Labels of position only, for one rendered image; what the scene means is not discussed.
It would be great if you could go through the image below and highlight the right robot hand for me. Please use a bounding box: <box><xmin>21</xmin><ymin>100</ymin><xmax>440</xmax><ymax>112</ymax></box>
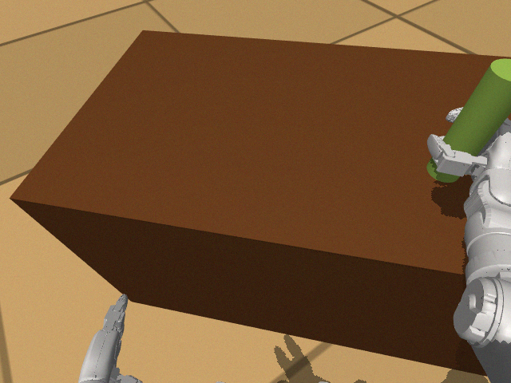
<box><xmin>427</xmin><ymin>107</ymin><xmax>511</xmax><ymax>182</ymax></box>

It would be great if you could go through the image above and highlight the can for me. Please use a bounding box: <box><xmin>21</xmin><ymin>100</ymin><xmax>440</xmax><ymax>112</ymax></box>
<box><xmin>426</xmin><ymin>59</ymin><xmax>511</xmax><ymax>183</ymax></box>

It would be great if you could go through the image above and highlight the left robot hand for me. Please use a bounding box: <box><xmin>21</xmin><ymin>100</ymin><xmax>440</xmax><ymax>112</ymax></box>
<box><xmin>78</xmin><ymin>294</ymin><xmax>143</xmax><ymax>383</ymax></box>

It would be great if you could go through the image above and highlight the right robot arm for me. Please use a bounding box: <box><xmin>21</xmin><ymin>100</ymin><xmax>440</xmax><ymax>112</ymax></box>
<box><xmin>454</xmin><ymin>168</ymin><xmax>511</xmax><ymax>383</ymax></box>

